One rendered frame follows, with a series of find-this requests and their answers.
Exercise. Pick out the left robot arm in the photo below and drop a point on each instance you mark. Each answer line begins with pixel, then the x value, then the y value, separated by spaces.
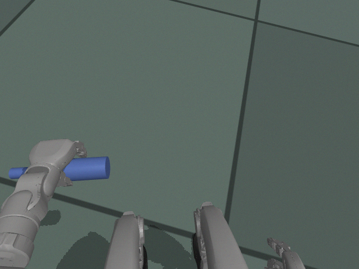
pixel 22 212

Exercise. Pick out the right robot hand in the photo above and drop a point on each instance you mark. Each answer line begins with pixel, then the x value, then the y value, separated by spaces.
pixel 290 259

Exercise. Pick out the left robot hand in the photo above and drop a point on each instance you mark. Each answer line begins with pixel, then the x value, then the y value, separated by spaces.
pixel 58 153

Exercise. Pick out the bottle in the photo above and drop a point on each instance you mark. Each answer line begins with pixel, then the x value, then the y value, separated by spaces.
pixel 88 168

